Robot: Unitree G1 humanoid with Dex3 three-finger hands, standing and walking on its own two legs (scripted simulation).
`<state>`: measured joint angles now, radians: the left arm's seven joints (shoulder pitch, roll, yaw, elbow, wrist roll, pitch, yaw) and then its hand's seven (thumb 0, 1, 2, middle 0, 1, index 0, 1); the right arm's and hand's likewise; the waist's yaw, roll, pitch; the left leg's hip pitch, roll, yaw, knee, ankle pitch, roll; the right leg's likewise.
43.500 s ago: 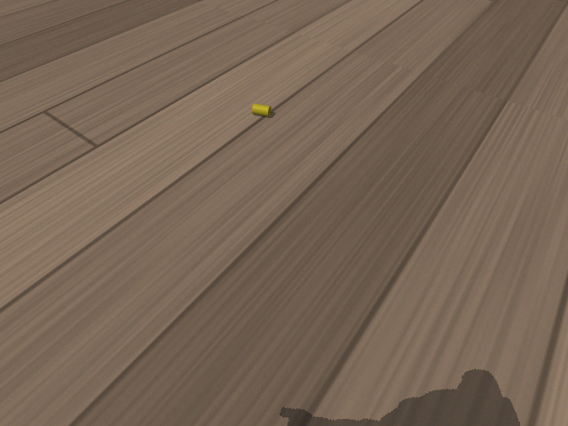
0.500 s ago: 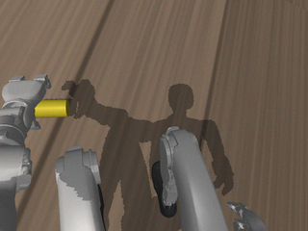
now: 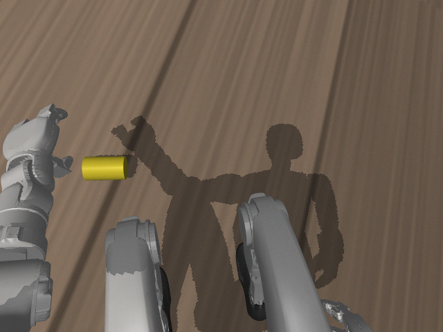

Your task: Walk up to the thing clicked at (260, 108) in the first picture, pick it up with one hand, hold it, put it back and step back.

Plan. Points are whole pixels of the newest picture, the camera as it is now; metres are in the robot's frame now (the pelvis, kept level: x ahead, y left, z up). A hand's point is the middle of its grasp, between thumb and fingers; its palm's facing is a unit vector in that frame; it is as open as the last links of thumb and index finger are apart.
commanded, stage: home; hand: left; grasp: from above
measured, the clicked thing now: (106, 168) +0.48 +0.23 -0.36
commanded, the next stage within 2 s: none
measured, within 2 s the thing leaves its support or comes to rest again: neither
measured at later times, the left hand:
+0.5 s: hand (23, 252) +0.28 +0.20 +0.08, palm faces -0.03 -0.93 -0.37, open 7.5 cm
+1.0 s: hand out of the picture +0.23 +0.19 +0.27, palm faces +0.15 -0.97 -0.21, open 7.4 cm
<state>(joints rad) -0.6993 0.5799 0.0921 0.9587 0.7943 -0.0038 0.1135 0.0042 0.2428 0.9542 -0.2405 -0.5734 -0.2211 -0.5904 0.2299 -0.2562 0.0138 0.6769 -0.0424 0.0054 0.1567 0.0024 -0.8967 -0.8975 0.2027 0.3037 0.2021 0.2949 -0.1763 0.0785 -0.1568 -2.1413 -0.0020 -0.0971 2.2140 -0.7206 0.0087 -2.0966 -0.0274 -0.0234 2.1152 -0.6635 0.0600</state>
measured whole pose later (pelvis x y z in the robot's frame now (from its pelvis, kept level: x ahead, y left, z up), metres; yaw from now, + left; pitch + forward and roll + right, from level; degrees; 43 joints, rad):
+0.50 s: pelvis +0.01 -0.01 +0.19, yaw +4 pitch +26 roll -4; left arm 0.01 0.32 0.02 0.25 0.10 0.29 0.07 0.01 0.89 0.90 -0.21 -0.30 -0.21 -0.30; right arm 0.08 -0.23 0.03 0.54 0.04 -0.07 -0.04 0.01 -0.90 -0.90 0.20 0.30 0.20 0.29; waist -0.06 0.02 -0.19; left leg -1.43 0.02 -0.08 1.60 -0.62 -0.02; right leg -1.41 -0.03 -0.05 1.53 -0.57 0.03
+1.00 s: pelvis +0.08 -0.01 +0.32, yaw +5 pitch +12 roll -3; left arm 0.50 0.22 0.04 -0.14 -0.07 0.45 0.05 0.01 0.90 0.90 -0.20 -0.30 -0.20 -0.30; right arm 0.31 -0.23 0.03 0.52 0.02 -0.18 -0.18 0.01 -0.90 -0.90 0.20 0.30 0.20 0.29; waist -0.06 0.05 -0.19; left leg -0.73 0.04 -0.06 1.03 -0.52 -0.01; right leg -0.70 -0.02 -0.05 0.95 -0.47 0.03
